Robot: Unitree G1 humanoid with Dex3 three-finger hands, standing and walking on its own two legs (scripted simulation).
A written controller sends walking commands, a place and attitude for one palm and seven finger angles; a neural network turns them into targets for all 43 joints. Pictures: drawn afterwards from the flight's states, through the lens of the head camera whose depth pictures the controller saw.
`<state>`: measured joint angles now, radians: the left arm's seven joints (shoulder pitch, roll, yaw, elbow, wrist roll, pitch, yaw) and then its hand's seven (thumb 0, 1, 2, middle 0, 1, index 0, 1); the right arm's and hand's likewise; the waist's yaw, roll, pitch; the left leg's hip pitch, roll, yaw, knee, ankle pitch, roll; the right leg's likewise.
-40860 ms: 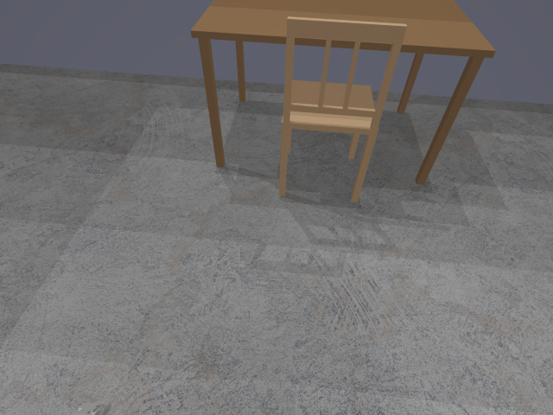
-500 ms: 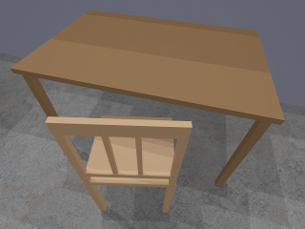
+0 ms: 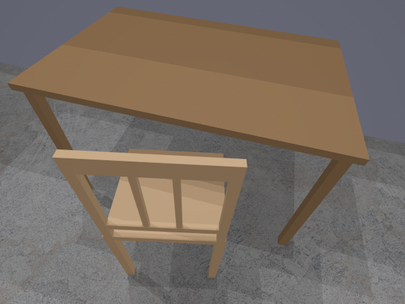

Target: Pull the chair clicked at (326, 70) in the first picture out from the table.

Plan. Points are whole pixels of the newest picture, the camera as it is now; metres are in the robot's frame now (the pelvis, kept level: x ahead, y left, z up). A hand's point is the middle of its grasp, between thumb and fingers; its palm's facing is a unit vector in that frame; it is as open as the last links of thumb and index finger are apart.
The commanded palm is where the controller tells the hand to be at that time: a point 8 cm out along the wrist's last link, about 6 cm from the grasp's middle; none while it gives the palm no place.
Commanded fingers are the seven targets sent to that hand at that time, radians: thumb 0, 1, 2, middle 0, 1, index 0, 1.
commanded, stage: look again from close up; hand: left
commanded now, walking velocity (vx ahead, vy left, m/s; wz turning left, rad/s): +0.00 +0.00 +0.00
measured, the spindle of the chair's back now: (140, 202) +0.37 +0.19 -0.11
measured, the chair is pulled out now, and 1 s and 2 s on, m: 0.11 0.11 0.11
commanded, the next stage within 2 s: raise the hand toward the chair's back in 0.74 s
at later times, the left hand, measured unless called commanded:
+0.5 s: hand out of the picture -0.02 +0.15 -0.18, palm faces +0.01 -0.99 -0.16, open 7.4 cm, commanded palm none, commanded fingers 0.00 0.90 0.90 -0.20 -0.30 -0.20 -0.30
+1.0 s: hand out of the picture +0.12 +0.19 -0.09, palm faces +0.20 -0.95 -0.22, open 7.5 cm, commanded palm +0.08 +0.20 -0.07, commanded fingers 0.00 0.69 0.81 -0.18 -0.27 -0.18 -0.27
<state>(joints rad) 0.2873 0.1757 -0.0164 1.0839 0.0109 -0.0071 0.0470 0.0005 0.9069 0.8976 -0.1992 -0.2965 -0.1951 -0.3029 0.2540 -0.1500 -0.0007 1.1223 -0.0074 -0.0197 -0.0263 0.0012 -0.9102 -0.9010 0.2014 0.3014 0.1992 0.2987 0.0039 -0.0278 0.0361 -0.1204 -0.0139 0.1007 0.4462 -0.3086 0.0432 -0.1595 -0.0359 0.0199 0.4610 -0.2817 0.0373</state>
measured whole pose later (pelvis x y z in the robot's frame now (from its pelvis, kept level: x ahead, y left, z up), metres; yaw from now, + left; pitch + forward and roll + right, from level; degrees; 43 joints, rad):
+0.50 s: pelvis -0.01 -0.01 +0.00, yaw +0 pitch -1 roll +0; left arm 0.31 0.15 -0.02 1.09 0.01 -0.01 0.05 0.00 0.91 0.90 -0.20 -0.30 -0.19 -0.30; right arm 0.28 -0.12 0.00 1.16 0.00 -0.02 -0.03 0.01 -0.91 -0.90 0.20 0.30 0.20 0.30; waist 0.00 -0.04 0.04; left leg -0.14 0.00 0.10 0.44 -0.29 0.03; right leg -0.18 -0.02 0.01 0.45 -0.25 0.02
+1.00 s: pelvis -0.03 -0.01 -0.01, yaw +4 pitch +2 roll +0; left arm 0.46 0.23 0.02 0.24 -0.13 0.02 0.13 0.04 0.91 0.88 -0.19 -0.29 -0.19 -0.30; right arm 0.36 -0.20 0.00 0.87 0.04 -0.24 -0.03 0.02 -0.93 -0.90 0.20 0.30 0.20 0.30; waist -0.06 -0.01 0.01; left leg -0.29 -0.03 0.05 0.57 -0.31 0.04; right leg -0.31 -0.06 -0.03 0.59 -0.31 0.02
